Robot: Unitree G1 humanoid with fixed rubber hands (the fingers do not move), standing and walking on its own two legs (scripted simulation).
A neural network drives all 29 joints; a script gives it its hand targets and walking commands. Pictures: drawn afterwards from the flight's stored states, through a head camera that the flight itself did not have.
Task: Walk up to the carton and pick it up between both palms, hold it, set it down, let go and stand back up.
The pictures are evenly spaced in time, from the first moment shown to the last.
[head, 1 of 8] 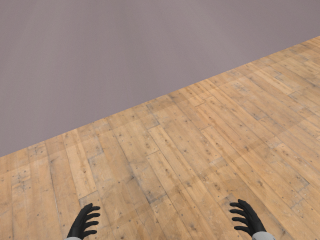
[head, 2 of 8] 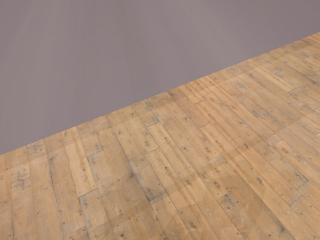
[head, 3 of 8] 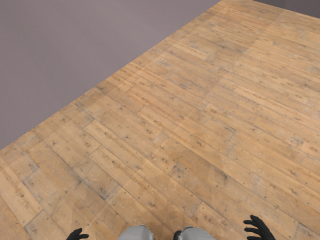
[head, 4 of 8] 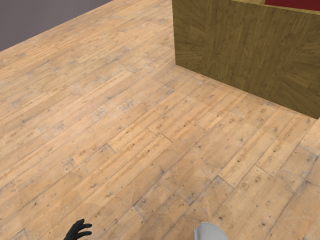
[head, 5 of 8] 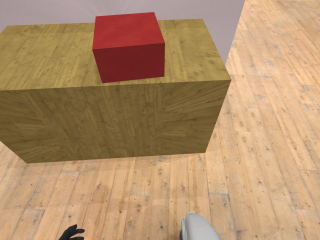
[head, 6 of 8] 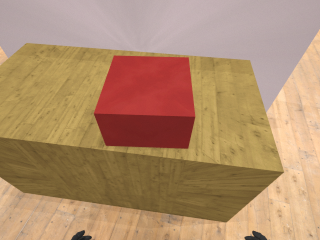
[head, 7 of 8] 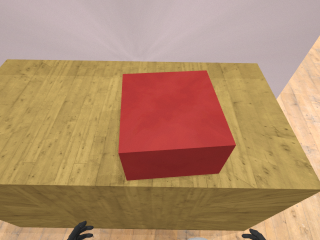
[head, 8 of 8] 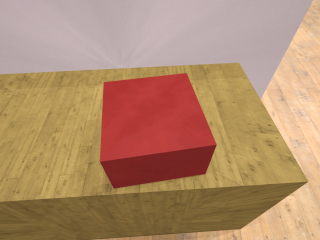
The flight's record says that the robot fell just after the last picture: no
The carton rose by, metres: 0.00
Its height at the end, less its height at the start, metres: +0.00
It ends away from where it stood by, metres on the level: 0.00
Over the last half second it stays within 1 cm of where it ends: yes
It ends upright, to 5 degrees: yes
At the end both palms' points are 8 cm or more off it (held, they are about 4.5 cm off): yes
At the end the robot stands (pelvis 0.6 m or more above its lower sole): yes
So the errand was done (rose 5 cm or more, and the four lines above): no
